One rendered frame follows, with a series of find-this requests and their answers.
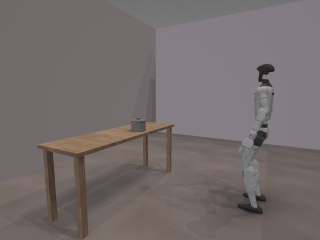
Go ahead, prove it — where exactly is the robot left thigh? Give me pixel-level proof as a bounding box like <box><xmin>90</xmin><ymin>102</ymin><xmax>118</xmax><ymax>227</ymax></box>
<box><xmin>241</xmin><ymin>132</ymin><xmax>265</xmax><ymax>176</ymax></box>

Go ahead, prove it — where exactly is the left robot upper arm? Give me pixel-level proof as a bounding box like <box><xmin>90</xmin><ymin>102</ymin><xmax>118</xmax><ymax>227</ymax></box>
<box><xmin>257</xmin><ymin>86</ymin><xmax>269</xmax><ymax>116</ymax></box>

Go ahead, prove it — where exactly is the robot left forearm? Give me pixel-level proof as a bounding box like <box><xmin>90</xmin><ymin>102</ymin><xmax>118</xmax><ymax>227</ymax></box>
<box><xmin>247</xmin><ymin>108</ymin><xmax>266</xmax><ymax>140</ymax></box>

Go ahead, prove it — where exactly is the robot head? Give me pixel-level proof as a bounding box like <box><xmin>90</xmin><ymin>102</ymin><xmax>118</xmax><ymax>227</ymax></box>
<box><xmin>256</xmin><ymin>64</ymin><xmax>275</xmax><ymax>87</ymax></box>

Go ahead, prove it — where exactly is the pot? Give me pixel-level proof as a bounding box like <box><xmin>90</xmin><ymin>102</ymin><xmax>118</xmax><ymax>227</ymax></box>
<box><xmin>131</xmin><ymin>121</ymin><xmax>146</xmax><ymax>132</ymax></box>

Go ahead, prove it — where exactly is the left robot hand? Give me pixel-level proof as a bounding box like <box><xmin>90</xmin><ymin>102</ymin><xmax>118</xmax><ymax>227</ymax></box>
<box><xmin>238</xmin><ymin>137</ymin><xmax>254</xmax><ymax>159</ymax></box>

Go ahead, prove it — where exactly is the table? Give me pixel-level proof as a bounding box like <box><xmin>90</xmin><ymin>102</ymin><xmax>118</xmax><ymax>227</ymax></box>
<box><xmin>37</xmin><ymin>122</ymin><xmax>174</xmax><ymax>239</ymax></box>

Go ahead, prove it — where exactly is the lid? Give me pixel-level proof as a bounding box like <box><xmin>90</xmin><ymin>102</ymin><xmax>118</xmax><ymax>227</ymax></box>
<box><xmin>130</xmin><ymin>119</ymin><xmax>147</xmax><ymax>122</ymax></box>

